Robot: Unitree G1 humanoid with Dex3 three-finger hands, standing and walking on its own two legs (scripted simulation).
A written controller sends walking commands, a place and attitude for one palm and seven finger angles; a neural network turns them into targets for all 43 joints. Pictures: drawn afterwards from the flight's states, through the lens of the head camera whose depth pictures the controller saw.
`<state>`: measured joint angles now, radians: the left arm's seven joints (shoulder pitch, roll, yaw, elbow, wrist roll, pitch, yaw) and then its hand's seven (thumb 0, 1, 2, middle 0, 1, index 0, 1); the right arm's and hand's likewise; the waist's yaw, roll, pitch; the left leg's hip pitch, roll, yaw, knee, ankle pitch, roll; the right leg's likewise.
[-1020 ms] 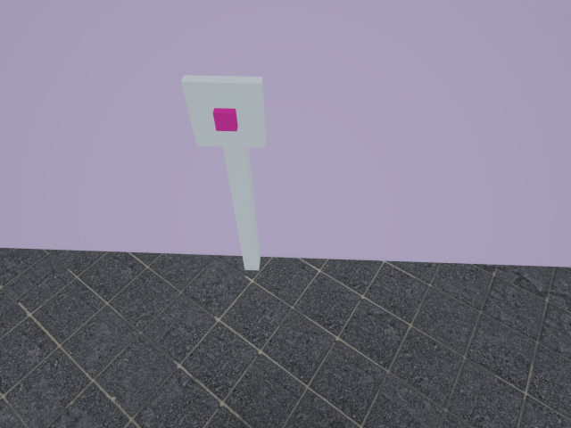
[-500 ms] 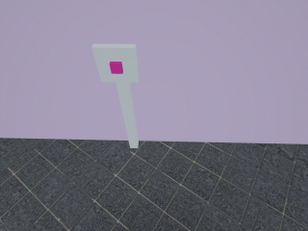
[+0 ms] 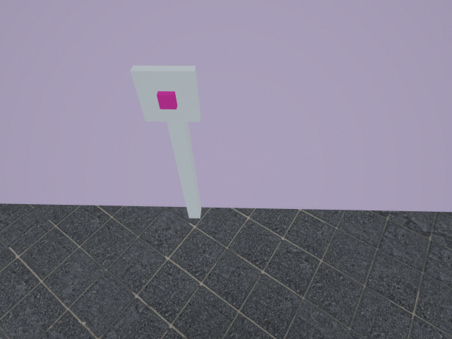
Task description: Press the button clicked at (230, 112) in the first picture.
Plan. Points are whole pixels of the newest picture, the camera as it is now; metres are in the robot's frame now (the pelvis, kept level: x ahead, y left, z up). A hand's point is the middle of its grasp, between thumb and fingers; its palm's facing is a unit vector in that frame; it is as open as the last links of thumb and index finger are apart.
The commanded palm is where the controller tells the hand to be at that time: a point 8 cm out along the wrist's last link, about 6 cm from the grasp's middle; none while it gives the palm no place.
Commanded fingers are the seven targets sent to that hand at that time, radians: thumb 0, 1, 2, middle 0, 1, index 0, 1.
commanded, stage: look at it before walking up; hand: left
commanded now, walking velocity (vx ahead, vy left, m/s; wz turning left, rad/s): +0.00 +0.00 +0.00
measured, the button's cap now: (167, 99) +0.75 +0.22 -0.01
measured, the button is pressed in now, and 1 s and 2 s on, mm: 0 0 0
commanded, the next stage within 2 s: take the last steps up to it in 0.12 s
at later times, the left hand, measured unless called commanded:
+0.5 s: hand out of the picture +0.00 +0.19 -0.19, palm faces +0.09 -0.98 -0.18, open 7.3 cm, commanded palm none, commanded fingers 0.00 0.90 0.90 -0.20 -0.30 -0.20 -0.30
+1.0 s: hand (150, 294) +0.24 +0.19 -0.18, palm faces +0.08 -0.97 -0.24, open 7.3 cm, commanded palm none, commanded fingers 0.00 0.90 0.90 -0.20 -0.30 -0.20 -0.30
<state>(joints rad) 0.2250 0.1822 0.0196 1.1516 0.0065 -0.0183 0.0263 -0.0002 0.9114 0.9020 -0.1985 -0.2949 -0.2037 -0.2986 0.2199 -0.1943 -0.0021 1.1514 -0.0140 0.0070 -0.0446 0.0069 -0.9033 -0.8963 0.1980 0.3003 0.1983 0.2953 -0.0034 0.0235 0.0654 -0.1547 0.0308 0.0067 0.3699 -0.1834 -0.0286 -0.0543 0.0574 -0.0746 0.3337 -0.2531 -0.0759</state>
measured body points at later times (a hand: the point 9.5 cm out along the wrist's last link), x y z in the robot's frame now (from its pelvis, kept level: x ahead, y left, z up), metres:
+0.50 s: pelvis +0.03 +0.02 -0.01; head +0.04 +0.02 +0.44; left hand +0.00 +0.24 -0.17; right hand +0.01 -0.22 -0.17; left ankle +0.02 +0.14 -0.73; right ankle -0.04 -0.06 -0.75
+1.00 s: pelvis +0.17 +0.00 -0.02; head +0.21 -0.02 +0.43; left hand +0.23 +0.24 -0.16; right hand +0.09 -0.21 -0.18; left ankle +0.07 +0.12 -0.69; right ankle +0.23 -0.10 -0.75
